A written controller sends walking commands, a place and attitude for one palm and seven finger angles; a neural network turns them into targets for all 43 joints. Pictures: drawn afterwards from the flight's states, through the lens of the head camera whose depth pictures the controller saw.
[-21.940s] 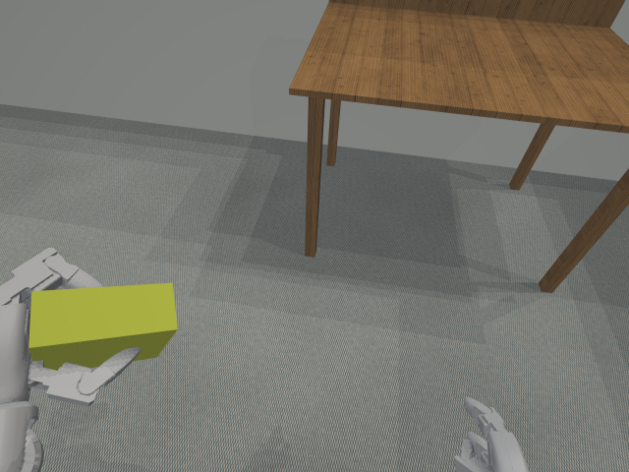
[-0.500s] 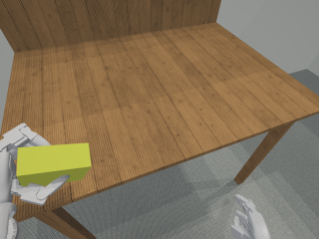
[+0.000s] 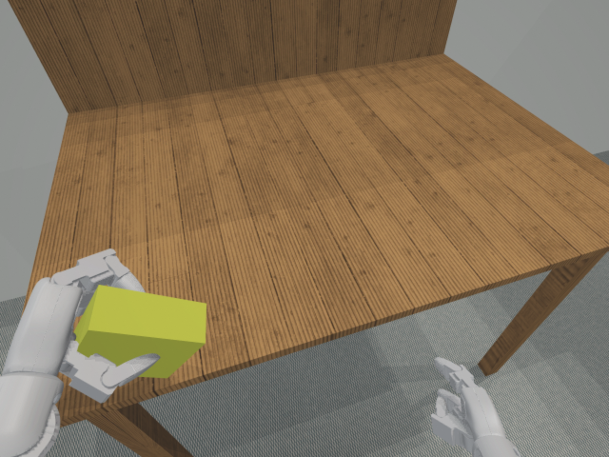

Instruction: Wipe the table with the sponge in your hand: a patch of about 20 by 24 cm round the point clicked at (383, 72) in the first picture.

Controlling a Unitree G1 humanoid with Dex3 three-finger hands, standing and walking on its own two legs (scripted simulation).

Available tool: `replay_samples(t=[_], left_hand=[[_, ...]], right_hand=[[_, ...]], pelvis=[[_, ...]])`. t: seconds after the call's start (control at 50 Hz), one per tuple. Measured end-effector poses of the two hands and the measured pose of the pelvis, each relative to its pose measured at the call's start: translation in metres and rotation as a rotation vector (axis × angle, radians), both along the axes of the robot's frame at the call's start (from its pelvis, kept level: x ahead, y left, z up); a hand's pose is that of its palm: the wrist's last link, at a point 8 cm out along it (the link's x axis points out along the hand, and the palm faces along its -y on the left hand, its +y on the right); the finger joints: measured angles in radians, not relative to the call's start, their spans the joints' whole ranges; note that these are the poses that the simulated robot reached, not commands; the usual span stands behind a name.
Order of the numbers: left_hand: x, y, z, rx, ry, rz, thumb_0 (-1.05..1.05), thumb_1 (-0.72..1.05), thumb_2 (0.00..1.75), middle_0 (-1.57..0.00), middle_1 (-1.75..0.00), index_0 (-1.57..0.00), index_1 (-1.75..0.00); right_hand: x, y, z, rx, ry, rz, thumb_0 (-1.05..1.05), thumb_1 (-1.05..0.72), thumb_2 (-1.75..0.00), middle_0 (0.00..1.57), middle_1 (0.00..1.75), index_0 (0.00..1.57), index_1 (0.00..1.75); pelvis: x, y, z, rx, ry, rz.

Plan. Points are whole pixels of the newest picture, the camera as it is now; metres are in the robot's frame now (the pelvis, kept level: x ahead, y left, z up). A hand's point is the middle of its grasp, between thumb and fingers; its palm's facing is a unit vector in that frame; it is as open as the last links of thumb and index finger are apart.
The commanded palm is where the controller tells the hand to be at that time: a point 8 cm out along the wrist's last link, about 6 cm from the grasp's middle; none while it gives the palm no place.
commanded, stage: turn the palm down, sponge in hand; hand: left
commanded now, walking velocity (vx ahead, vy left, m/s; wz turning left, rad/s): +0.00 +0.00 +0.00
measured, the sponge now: (153, 338) +0.21 +0.20 +0.10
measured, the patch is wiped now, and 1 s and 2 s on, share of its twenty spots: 0.00 0.00 0.00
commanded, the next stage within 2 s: move the sponge above the wiping area in 1.86 s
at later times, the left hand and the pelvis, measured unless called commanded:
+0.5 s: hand (104, 288) +0.22 +0.22 +0.18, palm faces +0.33 -0.48 -0.81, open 9.1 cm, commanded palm +0.18 +0.25 +0.22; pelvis +0.02 -0.05 +0.00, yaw +0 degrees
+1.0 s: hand (42, 285) +0.22 +0.28 +0.18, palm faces +0.29 -0.24 -0.93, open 9.1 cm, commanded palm +0.18 +0.26 +0.24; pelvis +0.00 -0.02 +0.00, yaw +0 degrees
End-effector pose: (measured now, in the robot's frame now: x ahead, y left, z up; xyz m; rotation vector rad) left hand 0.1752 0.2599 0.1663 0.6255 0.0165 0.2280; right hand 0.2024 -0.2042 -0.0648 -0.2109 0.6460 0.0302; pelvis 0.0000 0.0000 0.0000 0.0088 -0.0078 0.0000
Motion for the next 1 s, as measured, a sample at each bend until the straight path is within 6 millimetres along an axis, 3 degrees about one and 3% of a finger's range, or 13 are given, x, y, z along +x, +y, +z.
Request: replay_samples(t=[0.12, 0.22, 0.32, 0.42, 0.52, 0.64, 0.74, 0.82, 0.92, 1.0], left_hand=[[-0.017, 0.017, 0.035, 0.170, -0.229, 0.179, -0.01, -0.44, 1.08, -0.83, -1.43, -0.84, -1.43], [-0.001, 0.026, 0.039, 0.202, -0.093, 0.284, -0.01, -0.43, 1.08, -0.83, -1.43, -0.83, -1.43], [0.017, -0.004, 0.031, 0.258, 0.073, 0.135, -0.01, -0.43, 1.08, -0.83, -1.43, -0.83, -1.43], [0.016, -0.030, 0.045, 0.330, -0.012, 0.027, -0.01, -0.44, 1.08, -0.83, -1.43, -0.83, -1.43], [0.008, -0.014, 0.056, 0.396, -0.044, 0.177, -0.01, -0.44, 1.08, -0.83, -1.43, -0.84, -1.43], [0.007, 0.005, 0.044, 0.448, 0.112, 0.275, -0.01, -0.44, 1.08, -0.83, -1.43, -0.83, -1.43], [0.015, -0.016, 0.039, 0.487, 0.105, 0.137, -0.01, -0.44, 1.08, -0.83, -1.43, -0.83, -1.43], [0.017, -0.024, 0.051, 0.550, 0.022, 0.084, -0.01, -0.44, 1.08, -0.83, -1.43, -0.84, -1.43], [0.013, 0.002, 0.068, 0.590, 0.008, 0.221, -0.01, -0.44, 1.08, -0.83, -1.43, -0.84, -1.43], [0.010, 0.025, 0.065, 0.592, 0.114, 0.324, -0.01, -0.44, 1.08, -0.83, -1.43, -0.84, -1.43]], right_hand=[[0.017, -0.006, 0.000, -0.050, 0.012, 0.068, 0.01, -0.90, -0.90, 0.21, 0.30, 0.20, 0.30], [0.025, -0.016, -0.011, -0.036, 0.035, 0.044, 0.01, -0.90, -0.90, 0.21, 0.30, 0.20, 0.30], [0.026, -0.029, -0.009, -0.008, 0.010, -0.022, 0.01, -0.90, -0.90, 0.21, 0.30, 0.20, 0.30], [0.020, -0.047, -0.004, -0.016, 0.008, -0.061, 0.01, -0.90, -0.90, 0.21, 0.30, 0.20, 0.30], [0.013, -0.068, -0.012, -0.039, 0.054, -0.080, 0.01, -0.90, -0.90, 0.21, 0.30, 0.20, 0.30], [0.010, -0.081, -0.022, -0.059, 0.072, -0.105, 0.01, -0.90, -0.90, 0.20, 0.30, 0.20, 0.30], [0.014, -0.073, -0.015, -0.064, 0.032, -0.109, 0.01, -0.90, -0.90, 0.20, 0.30, 0.20, 0.30], [0.018, -0.058, -0.006, -0.046, 0.000, -0.101, 0.01, -0.90, -0.90, 0.20, 0.30, 0.20, 0.30], [0.023, -0.037, 0.000, -0.009, -0.010, -0.074, 0.01, -0.90, -0.90, 0.20, 0.30, 0.20, 0.30], [0.028, -0.022, 0.001, 0.005, -0.011, -0.042, 0.01, -0.90, -0.90, 0.20, 0.30, 0.20, 0.30]], pelvis=[[0.005, -0.017, -0.002, -0.014, 0.005, 0.037], [0.006, -0.023, -0.001, -0.013, -0.007, 0.050], [0.011, -0.030, 0.001, -0.001, -0.007, 0.026], [0.017, -0.042, 0.001, 0.004, -0.005, 0.007], [0.016, -0.048, 0.000, 0.000, -0.012, 0.008], [0.008, -0.047, -0.002, 0.002, -0.021, 0.016], [0.003, -0.042, -0.002, 0.003, -0.029, 0.010], [0.002, -0.037, -0.001, 0.004, -0.036, -0.003], [0.000, -0.028, 0.002, 0.003, -0.052, -0.003], [-0.004, -0.021, 0.004, 0.002, -0.061, 0.007]])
